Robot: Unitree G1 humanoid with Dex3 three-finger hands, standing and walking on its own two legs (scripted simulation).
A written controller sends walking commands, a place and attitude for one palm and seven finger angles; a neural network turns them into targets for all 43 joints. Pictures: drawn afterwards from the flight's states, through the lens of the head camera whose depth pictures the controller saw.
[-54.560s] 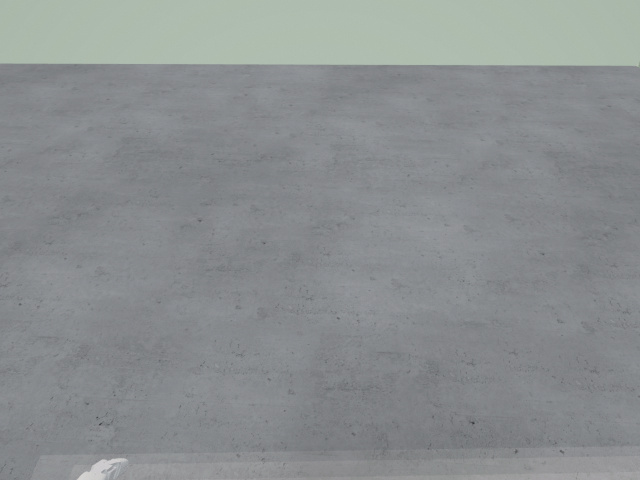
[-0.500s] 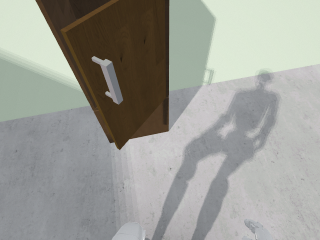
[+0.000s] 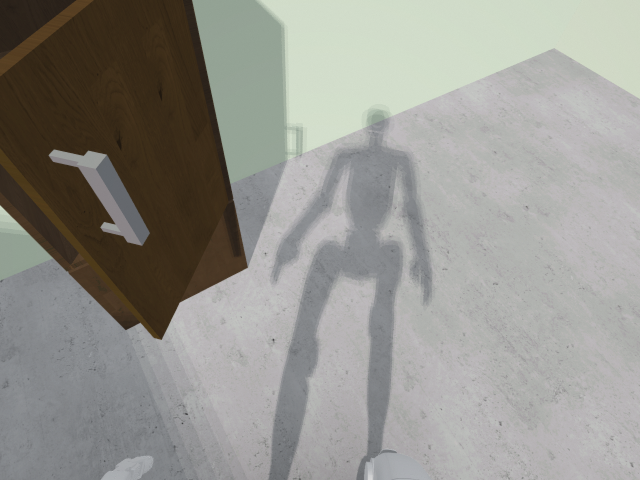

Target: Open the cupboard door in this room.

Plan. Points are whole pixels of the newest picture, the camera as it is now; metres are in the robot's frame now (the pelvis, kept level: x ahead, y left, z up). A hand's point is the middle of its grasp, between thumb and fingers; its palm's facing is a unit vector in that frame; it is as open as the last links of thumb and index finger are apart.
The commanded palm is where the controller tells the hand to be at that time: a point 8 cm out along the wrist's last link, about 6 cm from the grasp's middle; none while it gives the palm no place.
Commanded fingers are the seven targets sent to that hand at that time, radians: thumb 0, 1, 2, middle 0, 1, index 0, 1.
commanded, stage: walk to a spot facing it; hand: left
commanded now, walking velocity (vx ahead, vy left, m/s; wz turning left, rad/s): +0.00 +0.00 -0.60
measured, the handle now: (103, 200) +0.42 +0.31 +0.07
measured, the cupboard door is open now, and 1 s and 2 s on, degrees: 43 43 43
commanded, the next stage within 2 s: none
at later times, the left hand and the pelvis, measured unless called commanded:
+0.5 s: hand (212, 432) +0.19 +0.17 -0.18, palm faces -0.29 -0.94 -0.17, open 7.4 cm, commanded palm none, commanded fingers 0.00 0.90 0.90 -0.20 -0.30 -0.20 -0.30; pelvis +0.03 +0.01 -0.01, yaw -19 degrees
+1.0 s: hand (262, 414) +0.21 +0.10 -0.17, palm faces -0.53 -0.82 -0.21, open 7.4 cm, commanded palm none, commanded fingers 0.00 0.90 0.90 -0.20 -0.30 -0.20 -0.30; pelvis +0.09 -0.05 +0.00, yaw -36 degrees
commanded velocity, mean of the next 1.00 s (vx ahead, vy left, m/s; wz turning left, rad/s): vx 0.13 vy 0.00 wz -0.60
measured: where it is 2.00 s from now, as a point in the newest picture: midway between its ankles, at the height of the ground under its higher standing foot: (442, 395)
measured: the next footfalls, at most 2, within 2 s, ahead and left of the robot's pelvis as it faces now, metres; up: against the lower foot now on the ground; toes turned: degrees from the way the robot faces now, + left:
right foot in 0.10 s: +0.04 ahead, -0.15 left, +0.00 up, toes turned -8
left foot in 0.40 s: +0.12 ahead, +0.10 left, +0.00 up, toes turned -11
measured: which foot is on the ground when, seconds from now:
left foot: down 0.00-0.10, up 0.12-0.38, down 0.40-0.76, up 0.78-1.00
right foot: up 0.00-0.08, down 0.10-0.40, up 0.42-0.74, down 0.76-1.00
